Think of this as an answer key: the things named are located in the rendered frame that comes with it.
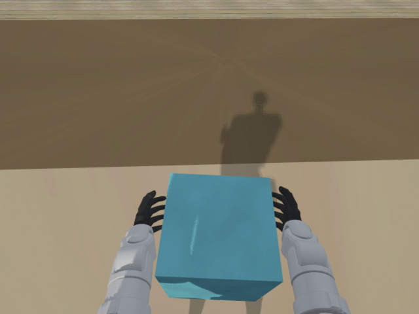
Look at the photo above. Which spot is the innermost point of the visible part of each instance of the carton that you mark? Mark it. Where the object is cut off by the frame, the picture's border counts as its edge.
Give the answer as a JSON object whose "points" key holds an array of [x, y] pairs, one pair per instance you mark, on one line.
{"points": [[219, 239]]}

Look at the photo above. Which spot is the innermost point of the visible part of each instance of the robot left forearm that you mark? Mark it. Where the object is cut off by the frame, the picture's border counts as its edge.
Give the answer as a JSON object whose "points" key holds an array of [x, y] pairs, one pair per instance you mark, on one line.
{"points": [[130, 280]]}

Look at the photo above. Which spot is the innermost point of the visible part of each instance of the left robot hand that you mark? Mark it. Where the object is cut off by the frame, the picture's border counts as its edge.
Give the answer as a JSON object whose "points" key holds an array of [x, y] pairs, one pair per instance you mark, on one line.
{"points": [[145, 211]]}

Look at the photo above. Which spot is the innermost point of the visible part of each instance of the right robot hand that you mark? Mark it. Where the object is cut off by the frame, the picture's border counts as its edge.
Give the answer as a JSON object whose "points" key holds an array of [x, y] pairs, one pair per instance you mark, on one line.
{"points": [[289, 207]]}

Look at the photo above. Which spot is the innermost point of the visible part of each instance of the robot right forearm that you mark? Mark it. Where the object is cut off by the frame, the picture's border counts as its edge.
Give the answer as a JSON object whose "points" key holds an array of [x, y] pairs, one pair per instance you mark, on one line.
{"points": [[310, 272]]}

